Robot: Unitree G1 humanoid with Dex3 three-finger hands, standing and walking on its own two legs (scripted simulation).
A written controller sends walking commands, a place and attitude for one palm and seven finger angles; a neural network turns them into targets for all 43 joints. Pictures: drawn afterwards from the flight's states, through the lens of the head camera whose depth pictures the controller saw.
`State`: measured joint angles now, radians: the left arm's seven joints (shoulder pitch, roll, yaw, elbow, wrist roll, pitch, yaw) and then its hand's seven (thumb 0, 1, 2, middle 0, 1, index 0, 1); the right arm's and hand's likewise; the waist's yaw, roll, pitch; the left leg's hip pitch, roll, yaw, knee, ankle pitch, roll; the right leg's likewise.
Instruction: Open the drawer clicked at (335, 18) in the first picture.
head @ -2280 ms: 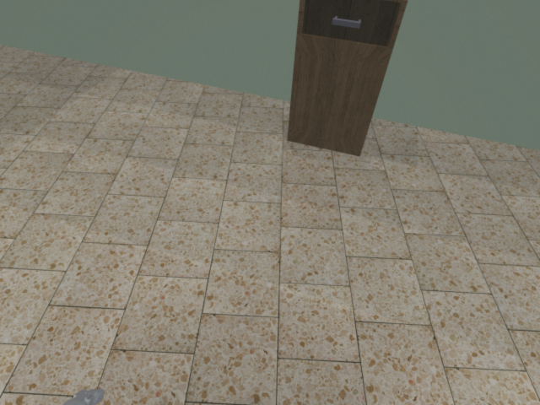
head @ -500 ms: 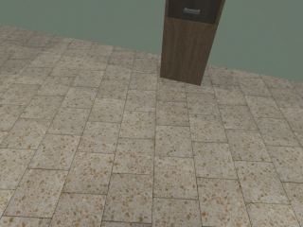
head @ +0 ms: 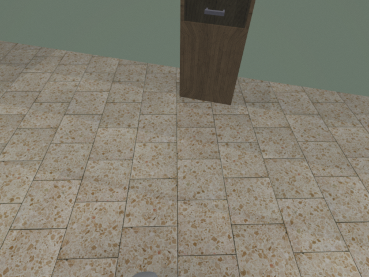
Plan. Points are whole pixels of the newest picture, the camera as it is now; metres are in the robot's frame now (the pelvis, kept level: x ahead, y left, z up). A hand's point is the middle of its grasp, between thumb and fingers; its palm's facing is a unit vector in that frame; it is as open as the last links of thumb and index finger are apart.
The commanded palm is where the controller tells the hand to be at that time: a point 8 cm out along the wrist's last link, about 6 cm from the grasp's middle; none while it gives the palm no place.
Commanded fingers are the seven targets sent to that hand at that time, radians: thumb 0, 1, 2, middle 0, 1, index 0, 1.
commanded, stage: walk to a spot facing it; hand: left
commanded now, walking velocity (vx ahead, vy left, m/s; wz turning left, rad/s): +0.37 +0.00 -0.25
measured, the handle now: (214, 11) +1.56 -0.03 -0.04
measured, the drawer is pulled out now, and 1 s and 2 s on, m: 0.00 0.00 0.00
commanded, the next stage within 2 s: turn to face it in 1.50 s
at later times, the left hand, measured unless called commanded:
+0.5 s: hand (116, 208) +0.31 +0.23 -0.16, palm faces -0.13 -0.97 -0.20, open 7.4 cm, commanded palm none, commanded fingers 0.00 0.90 0.90 -0.20 -0.30 -0.20 -0.30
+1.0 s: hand (147, 170) +0.46 +0.17 -0.17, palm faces -0.19 -0.96 -0.20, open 7.2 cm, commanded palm none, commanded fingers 0.00 0.90 0.90 -0.20 -0.30 -0.20 -0.30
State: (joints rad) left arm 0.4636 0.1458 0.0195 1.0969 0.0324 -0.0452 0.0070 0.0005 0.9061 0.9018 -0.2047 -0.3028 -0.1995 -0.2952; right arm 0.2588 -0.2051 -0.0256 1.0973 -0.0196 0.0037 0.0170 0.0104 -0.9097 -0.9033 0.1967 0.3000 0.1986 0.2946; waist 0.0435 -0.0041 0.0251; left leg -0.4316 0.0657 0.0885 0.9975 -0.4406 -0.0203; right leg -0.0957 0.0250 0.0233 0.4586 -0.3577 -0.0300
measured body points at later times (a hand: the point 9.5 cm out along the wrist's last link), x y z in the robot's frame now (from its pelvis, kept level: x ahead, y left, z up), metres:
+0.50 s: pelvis +0.19 +0.05 +0.01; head +0.20 +0.06 +0.46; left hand +0.32 +0.28 -0.14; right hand +0.12 -0.17 -0.14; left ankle +0.16 +0.15 -0.74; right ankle +0.24 -0.09 -0.68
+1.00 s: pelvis +0.40 -0.01 +0.00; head +0.41 +0.00 +0.45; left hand +0.47 +0.22 -0.16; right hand +0.39 -0.26 -0.14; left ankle +0.52 +0.10 -0.70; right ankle +0.35 -0.11 -0.74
